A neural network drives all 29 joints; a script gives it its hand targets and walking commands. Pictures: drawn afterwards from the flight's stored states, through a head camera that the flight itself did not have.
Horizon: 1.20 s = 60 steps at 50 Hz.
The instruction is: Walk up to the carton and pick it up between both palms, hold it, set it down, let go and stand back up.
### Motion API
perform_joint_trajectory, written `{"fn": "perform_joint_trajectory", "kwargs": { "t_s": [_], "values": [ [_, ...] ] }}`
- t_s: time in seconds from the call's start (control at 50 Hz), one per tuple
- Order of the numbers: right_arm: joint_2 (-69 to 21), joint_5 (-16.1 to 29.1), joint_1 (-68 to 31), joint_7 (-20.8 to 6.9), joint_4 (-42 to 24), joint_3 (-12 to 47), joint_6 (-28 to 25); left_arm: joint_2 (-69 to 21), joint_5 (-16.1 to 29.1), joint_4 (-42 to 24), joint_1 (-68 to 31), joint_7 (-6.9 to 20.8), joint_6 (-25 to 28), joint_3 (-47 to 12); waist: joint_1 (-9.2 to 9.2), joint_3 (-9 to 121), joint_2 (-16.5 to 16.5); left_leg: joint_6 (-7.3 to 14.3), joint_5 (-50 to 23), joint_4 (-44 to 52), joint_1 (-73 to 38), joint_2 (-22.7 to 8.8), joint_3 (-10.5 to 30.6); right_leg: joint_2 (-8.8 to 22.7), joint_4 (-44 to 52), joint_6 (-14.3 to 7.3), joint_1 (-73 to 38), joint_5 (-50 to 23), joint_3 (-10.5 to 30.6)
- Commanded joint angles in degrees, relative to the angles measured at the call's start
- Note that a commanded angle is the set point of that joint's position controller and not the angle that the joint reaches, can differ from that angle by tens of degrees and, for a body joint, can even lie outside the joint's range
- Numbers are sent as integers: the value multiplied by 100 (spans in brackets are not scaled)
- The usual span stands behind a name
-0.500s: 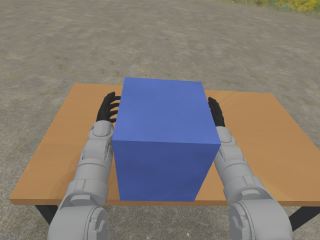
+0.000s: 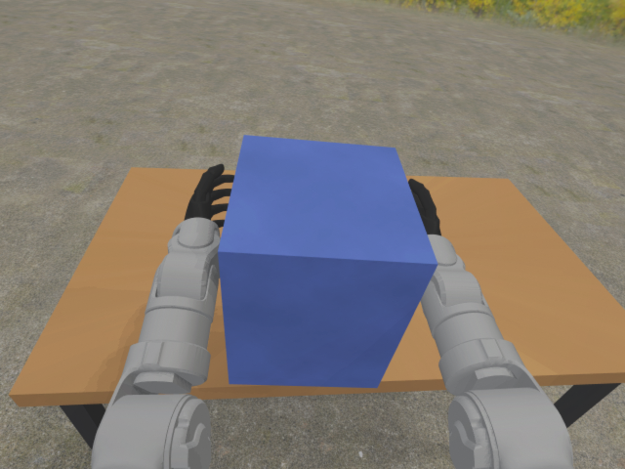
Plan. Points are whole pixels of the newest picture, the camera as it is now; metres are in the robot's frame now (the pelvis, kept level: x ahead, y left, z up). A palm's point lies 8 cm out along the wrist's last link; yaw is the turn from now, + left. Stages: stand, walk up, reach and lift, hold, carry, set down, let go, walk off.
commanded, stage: reach and lift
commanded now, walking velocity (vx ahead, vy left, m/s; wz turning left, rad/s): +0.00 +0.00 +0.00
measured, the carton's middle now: (312, 265) +0.36 -0.01 +0.12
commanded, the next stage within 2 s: hold in 0.86 s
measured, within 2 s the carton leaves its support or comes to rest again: neither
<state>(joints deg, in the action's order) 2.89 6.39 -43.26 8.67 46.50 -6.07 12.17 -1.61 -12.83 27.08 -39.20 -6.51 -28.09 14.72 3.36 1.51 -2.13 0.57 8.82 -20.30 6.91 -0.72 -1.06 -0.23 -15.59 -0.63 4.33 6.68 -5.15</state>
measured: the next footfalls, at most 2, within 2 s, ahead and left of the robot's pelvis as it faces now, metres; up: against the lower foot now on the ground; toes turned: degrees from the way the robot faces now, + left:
none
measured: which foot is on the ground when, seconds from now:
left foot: down 0.00-1.00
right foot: down 0.00-1.00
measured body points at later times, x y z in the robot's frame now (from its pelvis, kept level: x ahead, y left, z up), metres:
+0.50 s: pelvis +0.01 +0.00 +0.00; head -0.04 +0.03 +0.45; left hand +0.40 +0.14 +0.18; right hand +0.39 -0.16 +0.17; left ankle +0.03 +0.11 -0.75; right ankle +0.03 -0.11 -0.75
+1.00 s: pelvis +0.01 +0.00 +0.00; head -0.04 +0.02 +0.45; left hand +0.40 +0.14 +0.19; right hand +0.39 -0.15 +0.18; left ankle +0.03 +0.11 -0.75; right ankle +0.03 -0.11 -0.75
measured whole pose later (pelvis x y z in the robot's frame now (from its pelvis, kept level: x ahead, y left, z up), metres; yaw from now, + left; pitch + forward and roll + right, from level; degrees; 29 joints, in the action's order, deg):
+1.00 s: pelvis +0.01 +0.00 +0.00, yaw +0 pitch -7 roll -1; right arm 4.4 13.2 -41.6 11.8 37.0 -0.5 19.3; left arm -1.6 -13.9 15.1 -36.7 -4.0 -37.3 14.4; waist 5.2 0.9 -1.7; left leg 0.6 10.4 -21.1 4.1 -0.7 -0.8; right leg -0.3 -15.5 -0.4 1.1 7.9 -5.3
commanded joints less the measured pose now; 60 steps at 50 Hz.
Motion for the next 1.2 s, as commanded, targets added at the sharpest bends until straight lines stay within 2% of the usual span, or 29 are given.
{"fn": "perform_joint_trajectory", "kwargs": {
  "t_s": [0.0, 0.24, 0.38, 0.64, 0.94, 1.1, 1.18],
  "values": [
    [-3800, 488, -4623, -456, -2262, 1998, -353, -3853, 573, -983, -4027, 1058, 198, -2442, 118, 2472, 290, -195, -1131, 123, -809, 286, 183, -253, 43, 281, -828, -985, 223],
    [-3804, 766, -4619, -386, -2859, 2295, -169, -3884, 655, -1510, -4031, 1065, -12, -2757, 204, 2493, 370, -247, -1310, 55, -980, 268, 249, -301, 32, 265, -724, -1029, 184],
    [-3749, 845, -4565, -351, -2991, 2370, -62, -3839, 639, -1591, -3886, 1079, -150, -2748, 187, 2435, 297, -220, -1330, 55, -1010, 254, 256, -312, 42, 267, -715, -1056, 188],
    [-3708, 1023, -4444, -240, -3174, 2494, 128, -3731, 625, -1899, -3844, 1173, -351, -2815, 267, 2366, 355, -253, -1547, 5, -1084, 287, 254, -307, 15, 310, -841, -1354, 185],
    [-3732, 1120, -4671, -201, -3227, 2521, 295, -3652, 643, -1953, -4024, 1207, -528, -2753, 195, 2339, 318, -194, -1387, 46, -1044, 279, 226, -305, 45, 307, -765, -1110, 188],
    [-3746, 1391, -4730, -122, -3458, 2748, 445, -3642, 692, -2283, -3970, 1182, -727, -2823, 137, 2476, 348, -212, -1734, -51, -1143, 282, 218, -348, 30, 301, -873, -1239, 211],
    [-3712, 1385, -4697, -103, -3362, 2644, 574, -3564, 650, -2287, -4018, 1234, -865, -2756, 159, 2218, 344, -191, -1430, 52, -1014, 281, 184, -323, 87, 292, -794, -893, 218]
  ]
}}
